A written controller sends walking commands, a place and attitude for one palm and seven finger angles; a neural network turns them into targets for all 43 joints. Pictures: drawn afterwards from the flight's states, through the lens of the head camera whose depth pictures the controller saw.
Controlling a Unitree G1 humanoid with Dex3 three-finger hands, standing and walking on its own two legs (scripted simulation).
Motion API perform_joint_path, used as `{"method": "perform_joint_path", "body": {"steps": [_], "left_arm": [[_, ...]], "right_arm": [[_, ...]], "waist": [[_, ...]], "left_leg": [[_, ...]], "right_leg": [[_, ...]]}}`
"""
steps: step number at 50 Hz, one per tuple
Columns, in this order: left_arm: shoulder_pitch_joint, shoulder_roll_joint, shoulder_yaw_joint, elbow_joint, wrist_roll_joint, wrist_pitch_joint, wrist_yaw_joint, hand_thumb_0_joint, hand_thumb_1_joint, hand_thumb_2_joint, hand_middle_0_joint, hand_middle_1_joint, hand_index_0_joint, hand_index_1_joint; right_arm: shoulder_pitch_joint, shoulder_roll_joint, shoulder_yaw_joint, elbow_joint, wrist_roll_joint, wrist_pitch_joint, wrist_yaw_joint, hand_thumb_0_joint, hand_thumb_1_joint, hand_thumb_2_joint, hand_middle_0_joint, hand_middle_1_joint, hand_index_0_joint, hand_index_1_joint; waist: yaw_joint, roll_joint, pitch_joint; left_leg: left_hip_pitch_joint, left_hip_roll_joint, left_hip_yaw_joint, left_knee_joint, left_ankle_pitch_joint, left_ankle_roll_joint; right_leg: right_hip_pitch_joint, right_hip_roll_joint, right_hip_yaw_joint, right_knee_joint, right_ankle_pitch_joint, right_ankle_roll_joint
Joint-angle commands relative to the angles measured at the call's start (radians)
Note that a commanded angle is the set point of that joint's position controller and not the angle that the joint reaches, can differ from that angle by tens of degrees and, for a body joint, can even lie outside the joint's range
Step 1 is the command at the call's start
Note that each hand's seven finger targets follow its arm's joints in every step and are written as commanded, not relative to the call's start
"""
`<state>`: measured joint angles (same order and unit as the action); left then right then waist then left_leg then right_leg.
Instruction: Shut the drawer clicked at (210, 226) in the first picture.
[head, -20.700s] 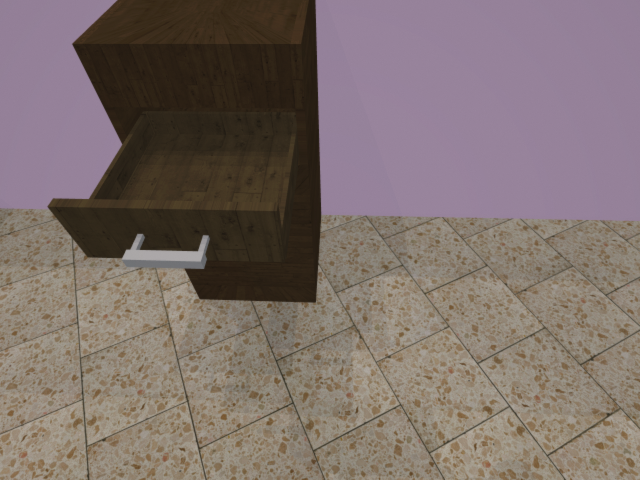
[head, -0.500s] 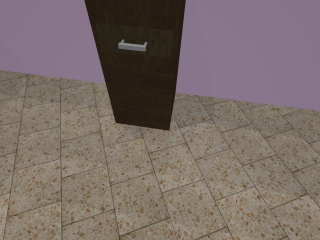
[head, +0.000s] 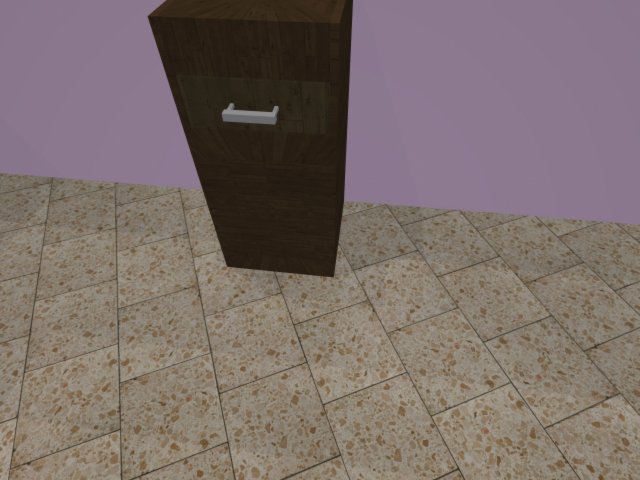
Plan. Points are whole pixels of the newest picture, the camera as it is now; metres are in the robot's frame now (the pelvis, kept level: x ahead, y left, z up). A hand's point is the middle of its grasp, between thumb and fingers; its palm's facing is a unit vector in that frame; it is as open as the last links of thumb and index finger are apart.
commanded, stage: let the arm hang, fingers relaxed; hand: left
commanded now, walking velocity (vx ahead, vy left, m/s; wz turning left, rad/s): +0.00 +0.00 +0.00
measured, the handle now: (251, 112) +0.95 +0.23 -0.05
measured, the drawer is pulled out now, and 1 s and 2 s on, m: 0.00 0.00 0.00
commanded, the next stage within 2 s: look to check the result in 0.12 s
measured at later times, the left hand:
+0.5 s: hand out of the picture +0.02 +0.17 -0.17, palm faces +0.01 -0.97 -0.23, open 7.4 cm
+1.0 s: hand out of the picture +0.05 +0.17 -0.17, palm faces +0.01 -0.97 -0.23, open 7.4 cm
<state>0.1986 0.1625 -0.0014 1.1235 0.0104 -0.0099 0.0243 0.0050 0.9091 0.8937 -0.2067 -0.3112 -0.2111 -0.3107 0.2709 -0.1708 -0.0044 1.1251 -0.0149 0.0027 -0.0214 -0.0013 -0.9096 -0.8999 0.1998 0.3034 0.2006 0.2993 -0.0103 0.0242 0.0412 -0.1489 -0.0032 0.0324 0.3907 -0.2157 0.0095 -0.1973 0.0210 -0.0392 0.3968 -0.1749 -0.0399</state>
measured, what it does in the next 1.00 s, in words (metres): stands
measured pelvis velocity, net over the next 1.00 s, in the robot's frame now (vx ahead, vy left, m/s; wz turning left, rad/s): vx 0.02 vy -0.01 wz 0.00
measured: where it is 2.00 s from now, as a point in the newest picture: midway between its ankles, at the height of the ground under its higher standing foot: outside the picture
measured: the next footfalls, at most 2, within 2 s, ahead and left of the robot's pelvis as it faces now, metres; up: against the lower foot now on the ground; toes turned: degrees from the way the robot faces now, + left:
none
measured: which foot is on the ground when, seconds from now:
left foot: down 0.00-1.00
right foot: down 0.00-1.00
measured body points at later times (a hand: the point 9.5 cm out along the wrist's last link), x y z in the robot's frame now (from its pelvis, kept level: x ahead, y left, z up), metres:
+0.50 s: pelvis +0.01 -0.01 +0.00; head +0.04 -0.03 +0.45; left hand +0.02 +0.22 -0.15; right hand +0.00 -0.24 -0.17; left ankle +0.00 +0.11 -0.74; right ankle +0.03 -0.09 -0.74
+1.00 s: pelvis +0.02 -0.01 +0.00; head +0.04 -0.03 +0.45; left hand +0.05 +0.22 -0.15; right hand +0.01 -0.24 -0.17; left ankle +0.00 +0.11 -0.74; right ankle +0.03 -0.09 -0.74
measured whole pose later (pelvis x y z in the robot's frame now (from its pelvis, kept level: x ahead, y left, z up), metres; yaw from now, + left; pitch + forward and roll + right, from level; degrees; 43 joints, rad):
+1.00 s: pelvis +0.02 -0.01 +0.00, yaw +0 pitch -1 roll +0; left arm 0.21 0.16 0.01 1.14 0.01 -0.02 0.03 0.00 0.90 0.89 -0.20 -0.30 -0.20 -0.30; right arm 0.27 -0.17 -0.01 1.14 -0.01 0.00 -0.03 0.00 -0.91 -0.90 0.20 0.30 0.20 0.30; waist -0.01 0.03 0.05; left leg -0.10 0.02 0.03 0.36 -0.24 -0.01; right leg -0.15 0.05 -0.04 0.36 -0.19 -0.06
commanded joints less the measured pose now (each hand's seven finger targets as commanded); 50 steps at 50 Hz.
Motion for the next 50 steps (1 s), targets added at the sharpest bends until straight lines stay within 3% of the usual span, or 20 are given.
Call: {"method": "perform_joint_path", "body": {"steps": [1,10,15,16,22,25,31,35,40,50], "left_arm": [[0.06,0.142,0.033,-0.018,-0.001,-0.012,0.012,0.0,0.9,0.9,-0.2,-0.3,-0.2,-0.3],[0.055,0.144,0.035,-0.016,-0.001,-0.013,0.012,0.0,0.9,0.9,-0.2,-0.3,-0.2,-0.3],[0.058,0.141,0.034,-0.012,-0.002,-0.014,0.013,0.0,0.9,0.9,-0.2,-0.3,-0.2,-0.3],[0.06,0.141,0.035,-0.011,-0.003,-0.014,0.013,0.0,0.9,0.9,-0.2,-0.3,-0.2,-0.3],[0.068,0.14,0.033,-0.002,-0.003,-0.013,0.014,0.0,0.9,0.9,-0.2,-0.3,-0.2,-0.3],[0.074,0.142,0.034,-0.004,-0.002,-0.016,0.015,0.0,0.9,0.9,-0.2,-0.3,-0.2,-0.3],[0.074,0.138,0.033,0.0,-0.004,-0.018,0.017,0.0,0.9,0.9,-0.2,-0.3,-0.2,-0.3],[0.075,0.135,0.033,-0.001,-0.002,-0.016,0.017,0.0,0.9,0.9,-0.2,-0.3,-0.2,-0.3],[0.074,0.14,0.034,-0.003,-0.003,-0.018,0.017,0.0,0.9,0.9,-0.2,-0.3,-0.2,-0.3],[0.065,0.135,0.035,-0.006,-0.003,-0.016,0.015,0.0,0.9,0.9,-0.2,-0.3,-0.2,-0.3]], "right_arm": [[0.067,-0.09,-0.016,-0.012,-0.002,-0.009,-0.012,0.0,-0.9,-0.9,0.2,0.3,0.2,0.3],[0.069,-0.098,-0.019,-0.01,-0.001,-0.006,-0.014,0.0,-0.9,-0.9,0.2,0.3,0.2,0.3],[0.071,-0.098,-0.019,-0.007,0.0,-0.007,-0.016,0.0,-0.9,-0.9,0.2,0.3,0.2,0.3],[0.073,-0.096,-0.018,-0.006,-0.001,-0.007,-0.016,0.0,-0.9,-0.9,0.2,0.3,0.2,0.3],[0.077,-0.091,-0.017,0.002,-0.001,-0.003,-0.016,0.0,-0.9,-0.9,0.2,0.3,0.2,0.3],[0.078,-0.096,-0.02,-0.001,0.001,-0.005,-0.018,0.0,-0.9,-0.9,0.2,0.3,0.2,0.3],[0.072,-0.094,-0.018,0.001,0.001,-0.007,-0.021,0.0,-0.9,-0.9,0.2,0.3,0.2,0.3],[0.072,-0.091,-0.018,0.001,0.001,-0.004,-0.021,0.0,-0.9,-0.9,0.2,0.3,0.2,0.3],[0.071,-0.096,-0.02,-0.001,0.001,-0.007,-0.021,0.0,-0.9,-0.9,0.2,0.3,0.2,0.3],[0.07,-0.095,-0.019,0.003,0.001,-0.007,-0.022,0.0,-0.9,-0.9,0.2,0.3,0.2,0.3]], "waist": [[0.004,-0.004,0.019],[0.001,-0.028,0.019],[0.001,-0.008,0.005],[-0.001,-0.031,-0.002],[-0.001,-0.029,0.023],[-0.001,-0.034,-0.006],[-0.002,-0.025,0.003],[-0.001,-0.009,0.029],[-0.001,-0.026,0.001],[0.0,-0.009,0.021]], "left_leg": [[-0.037,0.099,-0.085,-0.075,0.073,0.024],[-0.021,0.099,-0.079,-0.072,0.068,0.02],[-0.006,0.101,-0.079,-0.072,0.085,0.02],[0.0,0.104,-0.077,-0.073,0.088,0.019],[-0.006,0.098,-0.071,-0.074,0.059,0.018],[0.011,0.099,-0.068,-0.064,0.087,0.017],[0.014,0.105,-0.066,-0.067,0.117,0.015],[0.006,0.105,-0.068,-0.073,0.098,0.014],[0.019,0.105,-0.067,-0.07,0.109,0.014],[0.014,0.109,-0.068,-0.079,0.103,0.013]], "right_leg": [[0.012,-0.121,0.115,-0.09,0.04,-0.016],[0.016,-0.119,0.118,-0.107,0.029,-0.015],[0.027,-0.12,0.118,-0.103,0.061,-0.017],[0.032,-0.12,0.117,-0.102,0.072,-0.017],[0.021,-0.12,0.123,-0.122,0.029,-0.014],[0.039,-0.121,0.121,-0.111,0.089,-0.013],[0.048,-0.123,0.114,-0.098,0.168,-0.012],[0.031,-0.118,0.117,-0.106,0.122,-0.013],[0.052,-0.121,0.116,-0.104,0.152,-0.011],[0.042,-0.116,0.116,-0.109,0.119,-0.014]]}}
